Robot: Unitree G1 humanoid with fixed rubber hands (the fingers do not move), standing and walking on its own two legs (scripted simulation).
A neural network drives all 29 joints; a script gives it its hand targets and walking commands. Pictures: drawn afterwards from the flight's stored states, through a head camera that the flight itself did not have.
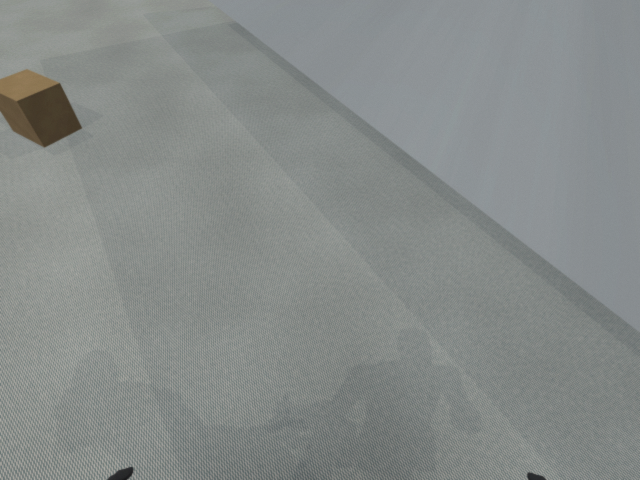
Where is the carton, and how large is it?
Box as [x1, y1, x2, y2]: [0, 69, 81, 147]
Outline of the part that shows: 0,79 0,111 14,131 44,147 81,128 58,82 27,69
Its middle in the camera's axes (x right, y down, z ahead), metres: -1.54 -0.71 +2.06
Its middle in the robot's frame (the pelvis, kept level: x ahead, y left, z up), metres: +1.91 +1.61 -0.62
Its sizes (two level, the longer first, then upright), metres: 0.286 0.228 0.265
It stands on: the floor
